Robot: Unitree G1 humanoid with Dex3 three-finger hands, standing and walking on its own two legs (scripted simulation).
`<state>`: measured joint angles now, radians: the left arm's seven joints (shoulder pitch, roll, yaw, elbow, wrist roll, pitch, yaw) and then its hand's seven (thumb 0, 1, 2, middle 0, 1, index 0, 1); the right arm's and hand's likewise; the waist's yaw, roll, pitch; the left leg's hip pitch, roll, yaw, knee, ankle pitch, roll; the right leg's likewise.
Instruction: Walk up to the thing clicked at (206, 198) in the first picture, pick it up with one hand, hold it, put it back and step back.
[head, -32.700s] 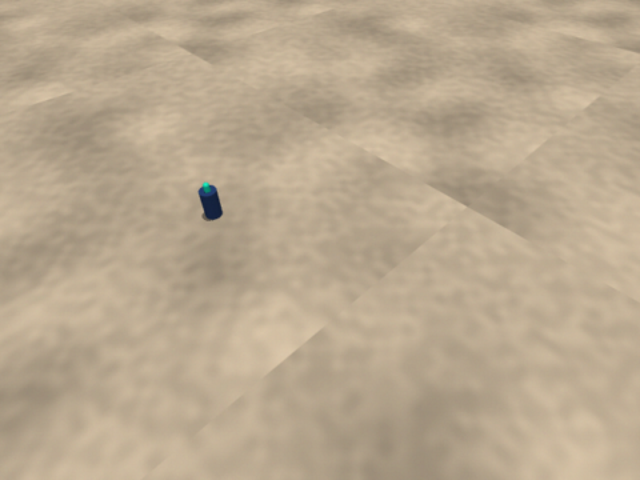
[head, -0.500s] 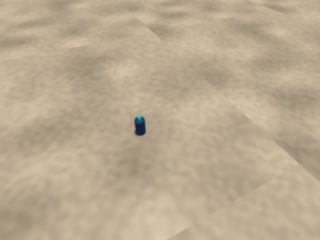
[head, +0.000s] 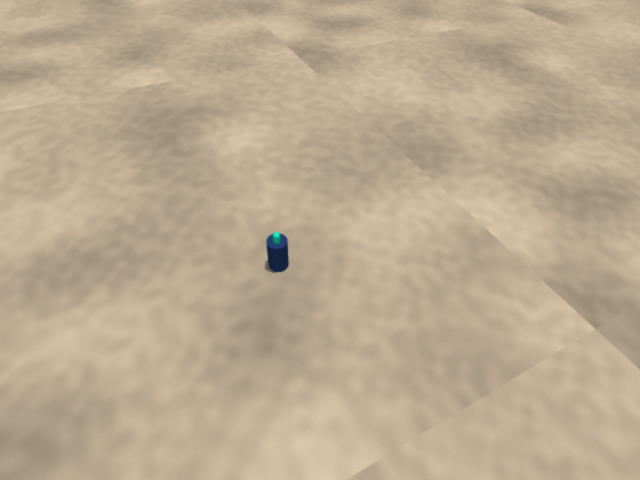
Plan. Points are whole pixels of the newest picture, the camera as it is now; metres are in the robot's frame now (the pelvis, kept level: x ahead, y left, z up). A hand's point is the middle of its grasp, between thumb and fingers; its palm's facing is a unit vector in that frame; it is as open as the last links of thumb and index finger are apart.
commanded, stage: step back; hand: left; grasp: from the side
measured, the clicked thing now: (277, 249) +1.06 +0.15 -0.68
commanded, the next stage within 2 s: stand in 0.20 s
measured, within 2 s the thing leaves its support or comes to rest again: neither
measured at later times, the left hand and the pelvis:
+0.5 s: hand out of the picture +0.09 +0.23 -0.14, palm faces -0.03 -0.94 -0.33, open 7.4 cm; pelvis +0.00 -0.01 +0.01, yaw +0 degrees
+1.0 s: hand out of the picture +0.06 +0.23 -0.14, palm faces -0.02 -0.94 -0.35, open 7.4 cm; pelvis -0.01 -0.03 +0.02, yaw +0 degrees
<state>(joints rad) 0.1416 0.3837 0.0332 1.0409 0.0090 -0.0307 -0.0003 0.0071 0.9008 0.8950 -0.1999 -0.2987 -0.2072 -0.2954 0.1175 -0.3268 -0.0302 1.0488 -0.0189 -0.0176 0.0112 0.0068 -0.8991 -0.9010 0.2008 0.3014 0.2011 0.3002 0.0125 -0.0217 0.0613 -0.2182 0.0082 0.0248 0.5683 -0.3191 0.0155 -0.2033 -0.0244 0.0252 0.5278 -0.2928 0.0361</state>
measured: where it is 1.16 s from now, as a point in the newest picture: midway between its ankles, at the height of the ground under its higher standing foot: outside the picture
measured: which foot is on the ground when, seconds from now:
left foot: down 0.00-1.00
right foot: down 0.00-1.00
